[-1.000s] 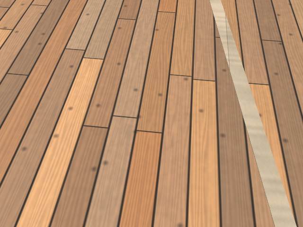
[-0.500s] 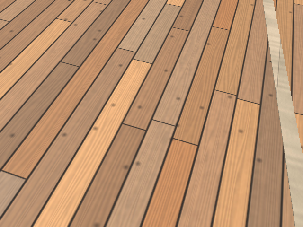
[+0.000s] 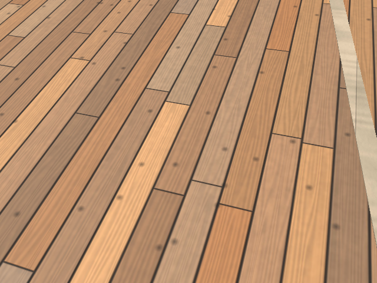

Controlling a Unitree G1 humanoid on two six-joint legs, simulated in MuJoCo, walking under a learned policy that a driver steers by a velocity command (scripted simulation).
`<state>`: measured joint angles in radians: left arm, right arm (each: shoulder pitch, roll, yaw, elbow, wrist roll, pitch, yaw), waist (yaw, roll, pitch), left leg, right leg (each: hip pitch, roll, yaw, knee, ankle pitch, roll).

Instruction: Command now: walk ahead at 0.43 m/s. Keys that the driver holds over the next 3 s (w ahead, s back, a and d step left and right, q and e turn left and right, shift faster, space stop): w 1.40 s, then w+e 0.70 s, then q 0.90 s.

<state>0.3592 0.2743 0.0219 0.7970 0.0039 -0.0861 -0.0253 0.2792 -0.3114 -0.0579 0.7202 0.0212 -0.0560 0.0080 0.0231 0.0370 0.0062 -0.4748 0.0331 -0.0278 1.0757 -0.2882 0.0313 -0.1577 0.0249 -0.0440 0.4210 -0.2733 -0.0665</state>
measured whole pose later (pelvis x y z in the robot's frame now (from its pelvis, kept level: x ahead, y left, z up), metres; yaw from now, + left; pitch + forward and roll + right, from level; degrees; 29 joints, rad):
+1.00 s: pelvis +0.57 -0.05 -0.01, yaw +0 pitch +1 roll +1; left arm 0.21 0.27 0.03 0.73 0.00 -0.08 -0.03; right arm 0.29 -0.31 -0.04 0.85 0.02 -0.08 0.01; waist -0.01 0.03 0.04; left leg -0.40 0.04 -0.03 1.14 -0.37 0.03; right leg -0.35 0.02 -0.05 0.48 -0.16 -0.06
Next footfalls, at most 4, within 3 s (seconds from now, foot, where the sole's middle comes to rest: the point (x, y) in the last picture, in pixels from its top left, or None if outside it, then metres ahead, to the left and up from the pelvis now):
0.36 left None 0.38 0.12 -0.78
0.86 right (251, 242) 0.67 -0.14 -0.78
1.40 left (189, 179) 0.96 0.10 -0.78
1.96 right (246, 132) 1.23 -0.16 -0.78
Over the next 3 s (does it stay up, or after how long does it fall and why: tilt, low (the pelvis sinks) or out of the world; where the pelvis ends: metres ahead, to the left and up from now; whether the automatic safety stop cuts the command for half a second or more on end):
stays up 1.38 -0.16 0.00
